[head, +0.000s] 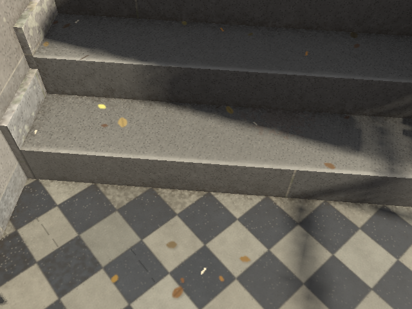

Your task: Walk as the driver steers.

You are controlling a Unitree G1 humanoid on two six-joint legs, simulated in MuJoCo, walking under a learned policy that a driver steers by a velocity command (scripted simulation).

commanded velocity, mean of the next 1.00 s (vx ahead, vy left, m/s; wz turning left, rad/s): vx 0.49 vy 0.00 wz -0.04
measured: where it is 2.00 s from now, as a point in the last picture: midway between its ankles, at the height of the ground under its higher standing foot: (266, 145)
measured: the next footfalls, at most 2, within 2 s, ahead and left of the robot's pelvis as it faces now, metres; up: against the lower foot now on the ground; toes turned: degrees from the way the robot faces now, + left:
right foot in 0.50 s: +0.48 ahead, +0.00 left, +0.00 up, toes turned +10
left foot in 0.96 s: +0.69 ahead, +0.19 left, +0.00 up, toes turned -6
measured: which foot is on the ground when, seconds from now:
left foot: down 0.00-0.52, up 0.54-0.94, down 0.96-1.00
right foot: up 0.00-0.48, down 0.50-0.96, up 0.98-1.00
